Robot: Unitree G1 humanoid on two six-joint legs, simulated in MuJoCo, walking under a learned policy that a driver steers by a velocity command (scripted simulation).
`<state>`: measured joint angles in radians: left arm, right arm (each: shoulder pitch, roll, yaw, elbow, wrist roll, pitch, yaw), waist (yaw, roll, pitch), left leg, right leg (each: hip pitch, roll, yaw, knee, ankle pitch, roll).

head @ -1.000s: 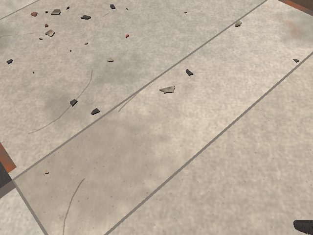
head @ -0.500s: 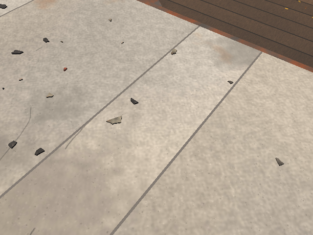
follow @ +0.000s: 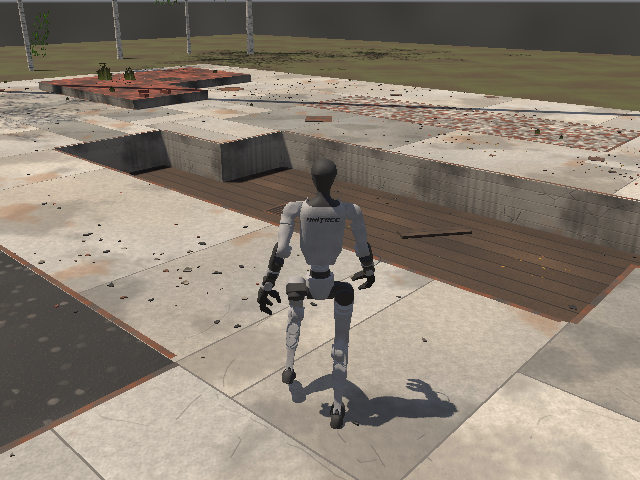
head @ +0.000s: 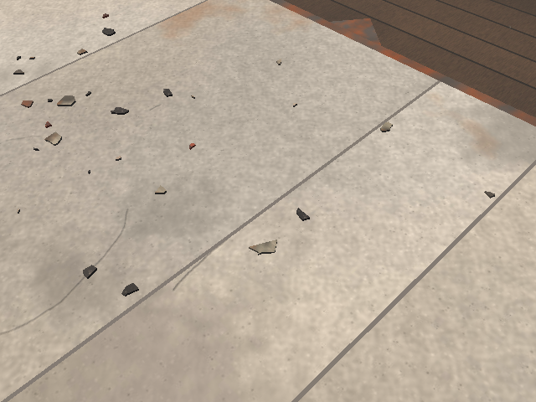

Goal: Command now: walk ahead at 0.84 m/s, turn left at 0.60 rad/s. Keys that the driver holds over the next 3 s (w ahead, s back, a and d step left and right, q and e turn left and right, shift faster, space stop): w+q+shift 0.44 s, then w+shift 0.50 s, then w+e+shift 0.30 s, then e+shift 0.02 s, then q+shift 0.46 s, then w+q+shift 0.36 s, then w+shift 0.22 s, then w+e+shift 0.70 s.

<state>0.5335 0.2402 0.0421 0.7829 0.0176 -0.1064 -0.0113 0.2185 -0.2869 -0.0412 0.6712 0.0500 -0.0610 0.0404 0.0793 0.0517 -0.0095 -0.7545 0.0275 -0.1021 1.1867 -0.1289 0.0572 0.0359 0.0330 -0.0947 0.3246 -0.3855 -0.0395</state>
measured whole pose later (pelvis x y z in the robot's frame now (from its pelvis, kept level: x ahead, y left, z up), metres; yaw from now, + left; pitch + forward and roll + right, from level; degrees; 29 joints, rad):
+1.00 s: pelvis +0.82 +0.21 +0.00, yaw +33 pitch +0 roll -3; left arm 0.60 0.25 0.04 0.84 -0.02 -0.11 -0.01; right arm 0.01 -0.27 0.00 0.63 0.00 -0.10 0.04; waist 0.12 0.05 0.03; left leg -0.78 0.10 -0.05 0.81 0.04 0.04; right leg 0.10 0.07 0.00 0.20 -0.30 -0.03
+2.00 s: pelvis +1.32 +0.52 -0.01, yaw +48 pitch +0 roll -4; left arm 0.11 0.34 0.10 0.75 -0.03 -0.03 0.00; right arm 0.28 -0.34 -0.10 0.76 0.03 0.03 0.02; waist -0.04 -0.03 -0.03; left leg -0.28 0.08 0.11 0.66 -0.44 0.10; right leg -0.27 -0.14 -0.27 0.66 -0.39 0.01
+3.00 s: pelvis +1.74 +1.18 -0.01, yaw +32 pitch +0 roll +1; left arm 0.35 0.32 0.07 0.72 -0.05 -0.04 0.00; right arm 0.16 -0.27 -0.04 0.68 -0.01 -0.11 0.00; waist 0.02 -0.05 0.03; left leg -0.33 0.01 -0.02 0.57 -0.24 -0.05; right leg -0.41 0.00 0.07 1.35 -0.37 -0.05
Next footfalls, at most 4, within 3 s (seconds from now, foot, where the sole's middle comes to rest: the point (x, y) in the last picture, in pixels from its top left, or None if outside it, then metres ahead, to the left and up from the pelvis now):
0.22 left None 0.37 0.10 -0.77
0.66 right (291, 294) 0.81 0.07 -0.77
1.14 left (152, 219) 1.07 0.53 -0.77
1.52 right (207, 138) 1.46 0.41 -0.77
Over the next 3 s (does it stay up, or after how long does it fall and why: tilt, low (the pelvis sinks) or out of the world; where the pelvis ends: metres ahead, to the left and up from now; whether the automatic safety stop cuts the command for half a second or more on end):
stays up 1.74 1.18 -0.01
